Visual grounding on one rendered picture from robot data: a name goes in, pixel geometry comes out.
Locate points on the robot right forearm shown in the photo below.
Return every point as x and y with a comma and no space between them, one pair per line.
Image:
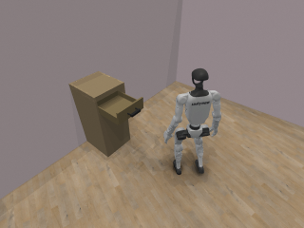
215,122

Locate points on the cabinet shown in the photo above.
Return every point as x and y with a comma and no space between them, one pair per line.
105,135

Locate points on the robot left upper arm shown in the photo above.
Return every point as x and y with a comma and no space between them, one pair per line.
181,99

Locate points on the robot right upper arm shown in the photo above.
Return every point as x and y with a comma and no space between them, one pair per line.
216,104

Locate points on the robot right hand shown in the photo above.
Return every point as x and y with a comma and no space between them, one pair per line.
213,129

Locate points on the robot left shin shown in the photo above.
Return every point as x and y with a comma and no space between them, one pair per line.
178,156

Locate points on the drawer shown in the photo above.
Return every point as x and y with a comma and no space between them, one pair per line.
116,106

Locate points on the robot left hand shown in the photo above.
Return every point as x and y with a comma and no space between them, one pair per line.
166,137

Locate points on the robot right foot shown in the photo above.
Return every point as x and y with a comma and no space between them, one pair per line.
201,168

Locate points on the robot left forearm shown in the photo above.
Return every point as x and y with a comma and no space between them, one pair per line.
172,126

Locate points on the handle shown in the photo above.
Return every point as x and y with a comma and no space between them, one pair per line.
135,112

